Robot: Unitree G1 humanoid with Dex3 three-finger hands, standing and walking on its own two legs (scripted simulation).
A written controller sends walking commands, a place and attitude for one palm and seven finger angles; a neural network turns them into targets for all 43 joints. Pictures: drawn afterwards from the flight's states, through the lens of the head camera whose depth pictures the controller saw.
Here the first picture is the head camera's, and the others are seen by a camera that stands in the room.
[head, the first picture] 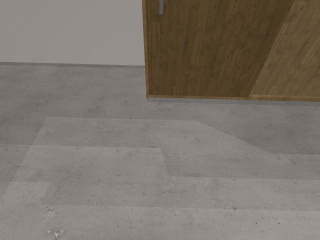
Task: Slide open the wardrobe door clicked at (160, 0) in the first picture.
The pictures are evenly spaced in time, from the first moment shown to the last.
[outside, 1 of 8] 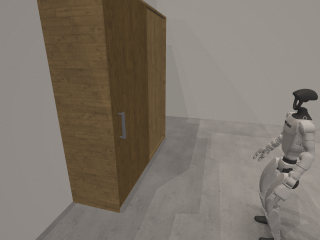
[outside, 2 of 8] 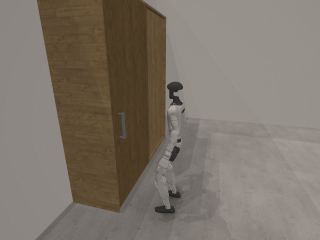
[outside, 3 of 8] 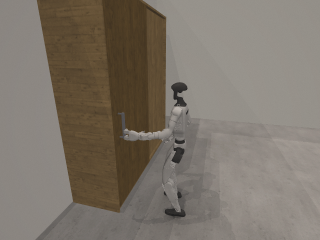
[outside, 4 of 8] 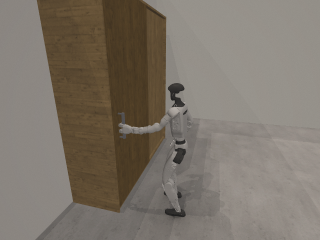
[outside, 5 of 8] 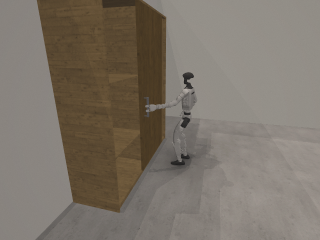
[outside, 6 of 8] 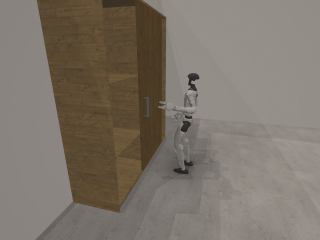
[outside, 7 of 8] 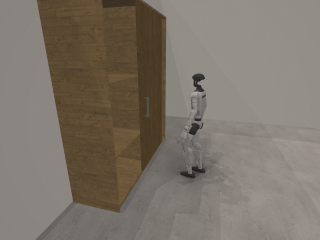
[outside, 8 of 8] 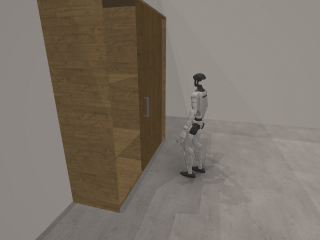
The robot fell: no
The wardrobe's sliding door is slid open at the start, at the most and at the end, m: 0.00 0.67 0.67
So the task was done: yes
